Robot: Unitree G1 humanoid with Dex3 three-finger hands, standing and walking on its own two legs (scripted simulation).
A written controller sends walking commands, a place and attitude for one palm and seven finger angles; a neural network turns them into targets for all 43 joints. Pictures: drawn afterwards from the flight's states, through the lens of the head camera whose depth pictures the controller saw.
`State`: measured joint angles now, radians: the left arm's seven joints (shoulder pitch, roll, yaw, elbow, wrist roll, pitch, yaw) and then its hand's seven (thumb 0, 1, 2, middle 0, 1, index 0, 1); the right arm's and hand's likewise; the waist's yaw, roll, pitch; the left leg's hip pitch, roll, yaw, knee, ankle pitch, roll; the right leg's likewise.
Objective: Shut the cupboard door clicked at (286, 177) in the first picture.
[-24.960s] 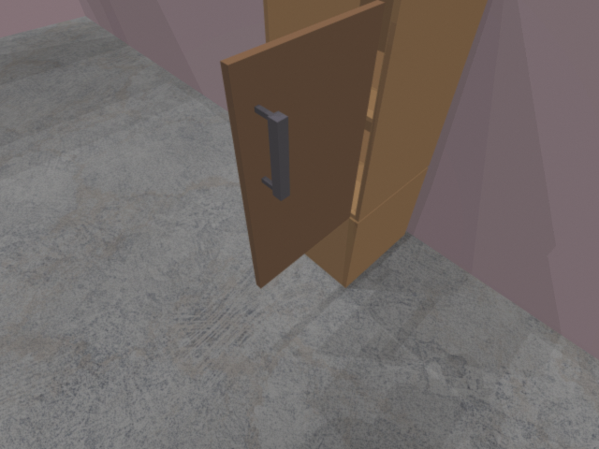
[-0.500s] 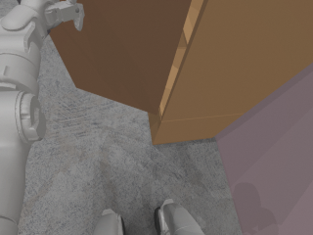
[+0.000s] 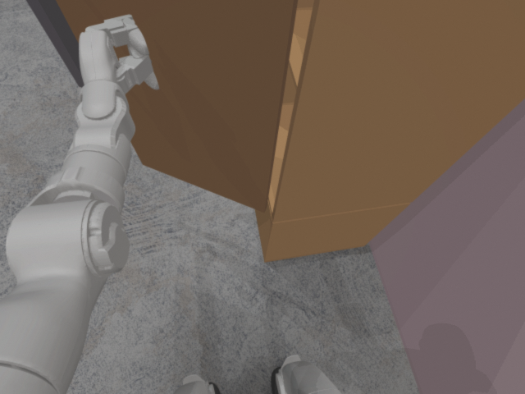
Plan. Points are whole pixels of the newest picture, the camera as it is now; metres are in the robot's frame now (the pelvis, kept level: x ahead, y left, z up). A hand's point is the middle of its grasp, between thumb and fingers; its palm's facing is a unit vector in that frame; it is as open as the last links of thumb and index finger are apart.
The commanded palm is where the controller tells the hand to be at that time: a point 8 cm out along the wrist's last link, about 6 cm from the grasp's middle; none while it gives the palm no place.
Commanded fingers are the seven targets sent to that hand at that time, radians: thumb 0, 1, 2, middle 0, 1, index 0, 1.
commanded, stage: pull the fist back off the door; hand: left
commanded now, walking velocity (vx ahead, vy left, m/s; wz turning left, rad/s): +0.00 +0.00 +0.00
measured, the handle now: (72, 30) +0.65 +0.17 +0.12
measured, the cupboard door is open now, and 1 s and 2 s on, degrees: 58 58 58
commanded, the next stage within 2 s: draw the hand back to the body in 0.36 s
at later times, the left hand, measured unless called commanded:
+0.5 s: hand (148, 101) +0.49 +0.07 +0.13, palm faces +0.01 -1.00 -0.02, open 3.1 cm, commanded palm +0.46 +0.13 +0.13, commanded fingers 0.00 0.90 0.90 -1.30 -1.50 -1.30 -1.50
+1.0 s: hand (53, 188) +0.36 +0.15 +0.17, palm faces +0.03 -1.00 -0.01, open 3.1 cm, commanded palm +0.32 +0.21 +0.17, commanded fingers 0.00 0.90 0.90 -1.11 -1.29 -1.11 -1.29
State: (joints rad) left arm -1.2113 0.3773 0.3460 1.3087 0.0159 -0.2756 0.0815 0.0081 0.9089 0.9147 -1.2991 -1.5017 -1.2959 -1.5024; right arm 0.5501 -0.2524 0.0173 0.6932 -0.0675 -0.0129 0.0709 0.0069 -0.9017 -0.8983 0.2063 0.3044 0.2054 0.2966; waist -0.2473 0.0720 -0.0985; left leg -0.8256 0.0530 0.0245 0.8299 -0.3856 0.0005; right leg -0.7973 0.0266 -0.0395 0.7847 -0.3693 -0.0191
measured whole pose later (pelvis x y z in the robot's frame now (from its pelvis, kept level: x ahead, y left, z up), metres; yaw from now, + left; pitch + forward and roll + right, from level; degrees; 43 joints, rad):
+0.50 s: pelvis +0.00 +0.00 +0.01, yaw +2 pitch +14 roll +0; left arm -0.95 0.17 0.18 1.14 -0.06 -0.31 0.09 0.02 0.90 0.90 -1.30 -1.50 -1.30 -1.50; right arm 0.31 -0.25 -0.01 0.68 -0.01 -0.02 0.03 0.01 -0.90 -0.90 0.20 0.30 0.20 0.30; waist -0.12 0.04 -0.10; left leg -0.62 0.03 0.02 0.76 -0.37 0.00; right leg -0.60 0.00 -0.05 0.75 -0.38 -0.02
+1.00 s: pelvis +0.00 +0.00 +0.03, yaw +1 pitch +3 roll +0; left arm -0.33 0.22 0.16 0.42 -0.21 -0.11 -0.11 0.02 0.90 0.90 -1.28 -1.48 -1.27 -1.48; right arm 0.29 -0.27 0.00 0.66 0.06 -0.04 -0.05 0.02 -0.90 -0.90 0.20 0.30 0.20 0.30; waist -0.02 0.05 -0.08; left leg -0.34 0.03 0.04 0.59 -0.31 0.00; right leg -0.33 0.01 -0.03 0.59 -0.32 -0.02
